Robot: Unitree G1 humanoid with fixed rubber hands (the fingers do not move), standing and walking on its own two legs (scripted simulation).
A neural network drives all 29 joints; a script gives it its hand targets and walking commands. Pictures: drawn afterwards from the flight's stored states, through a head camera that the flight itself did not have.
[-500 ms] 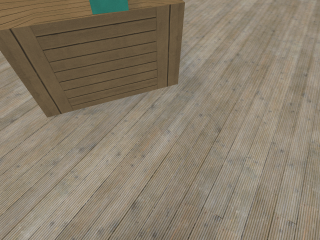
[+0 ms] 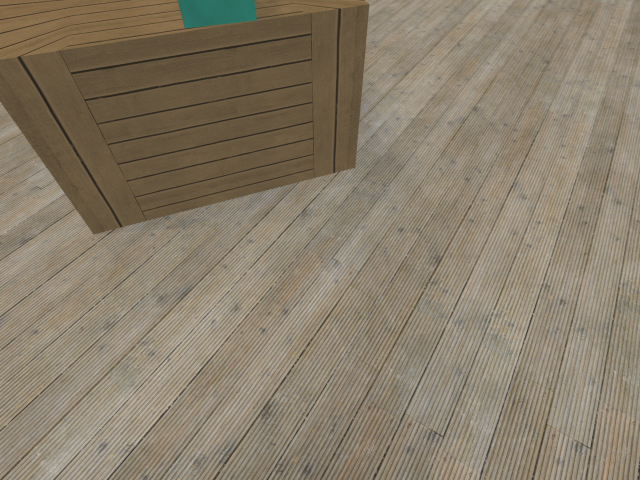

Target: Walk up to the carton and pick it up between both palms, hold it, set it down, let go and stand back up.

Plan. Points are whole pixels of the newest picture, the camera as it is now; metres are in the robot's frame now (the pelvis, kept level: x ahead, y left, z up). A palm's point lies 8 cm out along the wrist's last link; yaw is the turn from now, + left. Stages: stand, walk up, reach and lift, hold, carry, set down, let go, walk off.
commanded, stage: stand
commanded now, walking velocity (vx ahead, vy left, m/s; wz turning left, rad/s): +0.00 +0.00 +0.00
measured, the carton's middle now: out of the picture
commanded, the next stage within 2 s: walk up in 0.04 s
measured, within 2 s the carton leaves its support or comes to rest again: neither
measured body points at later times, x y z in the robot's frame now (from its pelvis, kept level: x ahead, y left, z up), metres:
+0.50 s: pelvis +0.05 +0.04 +0.00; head +0.03 +0.04 +0.45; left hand +0.00 +0.26 -0.15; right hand +0.13 -0.19 -0.14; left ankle +0.09 +0.19 -0.68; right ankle +0.00 -0.10 -0.74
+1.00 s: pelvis +0.24 +0.17 +0.00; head +0.24 +0.21 +0.45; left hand +0.33 +0.41 -0.13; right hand +0.28 -0.05 -0.11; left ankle +0.16 +0.23 -0.74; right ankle +0.38 +0.04 -0.65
